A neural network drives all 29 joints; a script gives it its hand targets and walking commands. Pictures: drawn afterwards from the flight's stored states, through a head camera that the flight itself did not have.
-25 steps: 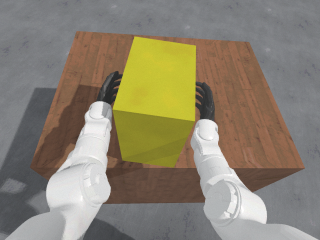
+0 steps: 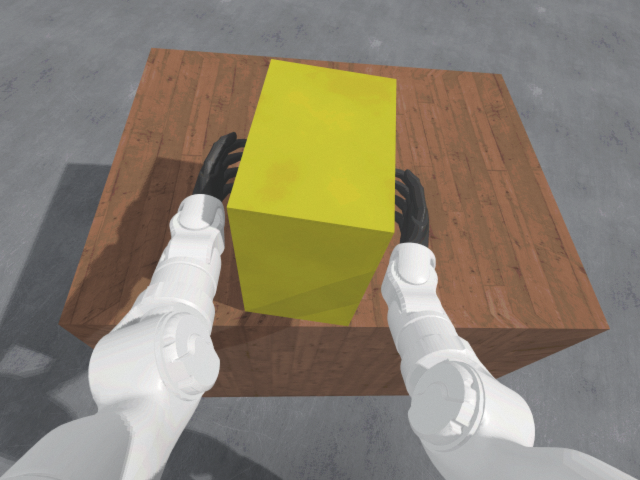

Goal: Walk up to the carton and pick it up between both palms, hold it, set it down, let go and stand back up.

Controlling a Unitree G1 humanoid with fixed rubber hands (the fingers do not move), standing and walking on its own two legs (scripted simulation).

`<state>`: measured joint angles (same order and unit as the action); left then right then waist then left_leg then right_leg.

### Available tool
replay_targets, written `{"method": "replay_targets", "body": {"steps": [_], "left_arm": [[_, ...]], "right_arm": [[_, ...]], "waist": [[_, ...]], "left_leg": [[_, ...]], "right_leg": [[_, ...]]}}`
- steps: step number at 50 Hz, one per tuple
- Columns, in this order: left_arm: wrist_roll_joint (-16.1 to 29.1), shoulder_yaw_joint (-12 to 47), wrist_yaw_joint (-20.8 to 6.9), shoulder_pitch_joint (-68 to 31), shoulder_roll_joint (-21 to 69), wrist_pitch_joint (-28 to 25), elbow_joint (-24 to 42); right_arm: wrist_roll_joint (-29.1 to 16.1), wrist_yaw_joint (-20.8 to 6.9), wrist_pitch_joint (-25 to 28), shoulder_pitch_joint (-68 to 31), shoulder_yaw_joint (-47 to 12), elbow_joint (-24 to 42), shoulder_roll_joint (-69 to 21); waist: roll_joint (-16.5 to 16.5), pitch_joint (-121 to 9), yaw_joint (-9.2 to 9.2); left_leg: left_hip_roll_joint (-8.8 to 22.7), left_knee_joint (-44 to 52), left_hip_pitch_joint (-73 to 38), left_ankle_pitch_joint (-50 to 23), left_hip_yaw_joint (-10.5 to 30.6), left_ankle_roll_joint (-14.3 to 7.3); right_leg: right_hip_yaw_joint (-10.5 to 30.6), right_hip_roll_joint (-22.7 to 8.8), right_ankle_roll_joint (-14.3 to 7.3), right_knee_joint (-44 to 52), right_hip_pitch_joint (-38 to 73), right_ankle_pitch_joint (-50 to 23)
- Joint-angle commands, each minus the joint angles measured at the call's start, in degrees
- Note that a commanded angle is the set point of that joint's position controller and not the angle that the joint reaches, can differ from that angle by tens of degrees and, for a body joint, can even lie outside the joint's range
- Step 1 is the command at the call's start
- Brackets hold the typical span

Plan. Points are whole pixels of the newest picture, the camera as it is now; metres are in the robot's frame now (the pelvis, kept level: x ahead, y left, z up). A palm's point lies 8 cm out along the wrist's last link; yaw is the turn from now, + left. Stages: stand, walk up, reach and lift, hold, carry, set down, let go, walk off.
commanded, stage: set down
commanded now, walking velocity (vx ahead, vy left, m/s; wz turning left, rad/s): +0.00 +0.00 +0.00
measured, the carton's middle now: (313, 206) +0.46 -0.02 +0.00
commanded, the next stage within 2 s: none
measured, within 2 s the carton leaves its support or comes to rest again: neither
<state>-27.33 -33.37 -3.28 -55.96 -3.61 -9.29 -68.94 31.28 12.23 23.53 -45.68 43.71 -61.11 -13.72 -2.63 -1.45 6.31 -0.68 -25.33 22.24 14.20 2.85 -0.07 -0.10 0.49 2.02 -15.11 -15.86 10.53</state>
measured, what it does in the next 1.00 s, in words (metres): shifts its weight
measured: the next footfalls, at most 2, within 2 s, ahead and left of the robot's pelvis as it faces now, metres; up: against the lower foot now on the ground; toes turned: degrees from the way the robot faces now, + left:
none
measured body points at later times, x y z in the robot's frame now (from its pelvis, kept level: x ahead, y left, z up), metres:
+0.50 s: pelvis -0.04 +0.02 -0.02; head +0.03 +0.06 +0.43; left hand +0.45 +0.14 +0.07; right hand +0.38 -0.17 +0.05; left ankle -0.03 +0.10 -0.74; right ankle -0.05 -0.14 -0.74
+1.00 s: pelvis -0.08 +0.01 -0.02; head -0.04 +0.06 +0.43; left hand +0.44 +0.16 +0.17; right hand +0.37 -0.18 +0.17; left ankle -0.03 +0.10 -0.74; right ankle -0.05 -0.14 -0.74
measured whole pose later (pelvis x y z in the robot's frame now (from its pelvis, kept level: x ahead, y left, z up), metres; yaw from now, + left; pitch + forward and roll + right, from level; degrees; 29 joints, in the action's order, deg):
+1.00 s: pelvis -0.08 +0.01 -0.02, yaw -1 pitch +16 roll -3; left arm 21.9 11.3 0.8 -80.7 -21.4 2.0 -94.4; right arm -3.6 14.1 -11.9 -69.5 25.6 -71.4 3.5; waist -1.9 -13.2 11.4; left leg -0.7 -33.1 38.0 10.9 2.8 -0.1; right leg -0.1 0.7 1.8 -25.2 -32.7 8.1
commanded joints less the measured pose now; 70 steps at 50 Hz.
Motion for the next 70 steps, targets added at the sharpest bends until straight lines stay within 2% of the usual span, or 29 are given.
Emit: {"method": "replay_targets", "body": {"steps": [1,5,9,11,16,19,24,28,31,34,37,40,43,46,54,63,70], "left_arm": [[4.9,9.8,0.8,-22.5,0.5,-2.2,-2.0],[12.4,15.7,4.2,-27.8,-4.7,-4.3,-2.9],[17.5,18.0,5.8,-30.6,-11.7,-7.6,-5.1],[19.7,19.0,6.0,-32.3,-13.7,-9.1,-5.8],[24.7,22.1,6.7,-38.4,-17.8,-11.1,-6.1],[27.5,25.3,6.9,-41.5,-19.4,-9.9,-6.2],[32.9,33.0,6.7,-46.4,-19.2,-4.9,-6.8],[36.9,38.9,5.7,-48.3,-19.8,0.1,-8.3],[39.7,42.2,4.7,-49.7,-21.0,4.2,-10.7],[43.3,45.6,3.6,-51.7,-22.0,6.9,-12.4],[46.6,48.5,3.2,-54.9,-22.9,8.2,-13.6],[48.4,49.8,3.1,-56.7,-24.4,8.7,-15.2],[49.7,50.8,3.4,-58.1,-25.7,8.8,-14.6],[50.3,50.8,3.5,-58.5,-26.8,8.6,-14.4],[50.7,49.9,3.0,-60.4,-27.4,8.1,-10.9],[46.0,44.6,1.3,-55.2,-27.8,9.3,-10.8],[42.4,39.5,1.1,-51.8,-29.4,10.2,-6.2]], "right_arm": [[-2.0,-1.7,-0.1,-21.1,-5.4,-10.8,-0.1],[-8.2,0.4,1.6,-26.6,-8.4,-9.1,5.5],[-12.0,1.3,3.0,-29.6,-12.2,-4.0,11.2],[-13.0,1.3,3.0,-31.0,-13.8,-2.4,13.2],[-15.5,1.0,1.0,-33.8,-15.1,-2.5,17.8],[-18.4,1.0,-1.2,-36.6,-16.7,-1.9,20.8],[-25.5,0.9,-6.6,-42.1,-20.0,-1.1,25.5],[-30.9,0.7,-13.3,-45.0,-22.6,-0.9,29.4],[-33.9,0.7,-19.3,-47.3,-24.2,-2.4,31.7],[-35.1,1.0,-24.3,-50.3,-25.0,-3.0,32.5],[-35.6,1.2,-27.9,-53.7,-24.8,-3.0,32.2],[-35.4,1.3,-30.4,-56.1,-24.1,-2.4,31.6],[-35.4,1.7,-31.7,-57.7,-23.2,-0.9,31.2],[-35.1,2.2,-32.5,-58.2,-22.6,0.0,30.4],[-36.5,3.4,-32.5,-58.6,-24.4,4.6,27.5],[-39.6,4.9,-31.4,-53.2,-29.6,6.5,24.1],[-42.5,6.3,-30.4,-48.2,-33.4,6.6,22.4]], "waist": [[10.7,-28.0,0.97],[11.7,-41.7,2.14],[9.6,-54.3,2.72],[8.5,-56.8,3.31],[7.7,-57.2,5.45],[9.4,-56.4,6.01],[13.5,-55.7,6.51],[14.4,-51.9,7.11],[13.3,-45.6,7.49],[12.1,-39.9,8.50],[13.0,-38.5,9.00],[13.6,-38.0,8.60],[14.6,-40.5,8.15],[14.0,-41.9,8.07],[13.6,-49.0,7.33],[12.6,-51.9,5.02],[12.0,-51.7,3.16]], "left_leg": [[2.6,-4.7,-13.6,-36.0,-7.6,4.4],[2.6,-9.8,-13.3,-40.7,-7.1,6.0],[1.6,-13.0,-8.0,-41.7,-7.2,6.5],[1.2,-13.3,-5.3,-40.8,-7.1,6.6],[1.5,-13.5,-5.1,-36.5,-6.3,6.6],[2.2,-14.1,-9.3,-38.3,-5.5,6.9],[3.9,-14.4,-16.2,-41.6,-3.3,8.3],[4.4,-12.0,-17.6,-35.5,-2.2,8.2],[4.3,-9.0,-15.8,-26.4,-1.8,7.3],[4.0,-5.5,-11.7,-13.4,-1.7,6.1],[3.6,-3.6,-9.2,-5.4,-1.6,5.3],[3.0,-2.1,-6.2,0.5,-1.9,4.4],[2.8,-1.6,-5.3,1.8,-2.0,4.2],[2.7,-1.3,-4.3,2.0,-2.1,3.9],[2.1,-2.6,-7.3,-7.0,-2.8,3.8],[0.6,-4.9,-11.6,-21.3,-3.6,4.2],[0.1,-6.1,-14.6,-27.8,-4.0,4.7]], "right_leg": [[-6.6,2.3,1.3,-5.7,-4.4,-24.8],[-5.8,3.4,0.8,-8.9,-7.6,-29.7],[-3.9,3.1,1.0,-14.8,-2.4,-42.1],[-3.3,3.0,1.1,-16.7,0.0,-44.9],[-3.6,3.6,0.5,-17.3,-3.8,-37.5],[-4.1,4.4,-0.1,-16.3,-7.5,-32.6],[-4.8,4.9,-1.5,-14.1,-12.9,-27.9],[-4.7,4.4,-2.7,-12.3,-13.7,-23.1],[-4.4,3.7,-3.2,-10.7,-13.5,-18.1],[-4.3,2.7,-3.4,-9.7,-12.7,-12.8],[-4.7,1.9,-3.9,-9.7,-13.0,-9.3],[-5.1,1.2,-4.4,-9.8,-12.9,-6.5],[-5.5,1.0,-4.5,-10.1,-12.4,-6.3],[-5.8,1.0,-4.3,-10.3,-11.5,-6.8],[-5.5,1.3,-3.2,-10.3,-7.4,-14.5],[-3.9,1.2,-1.2,-10.9,-0.5,-29.9],[-3.2,1.2,0.1,-11.7,2.7,-38.1]]}}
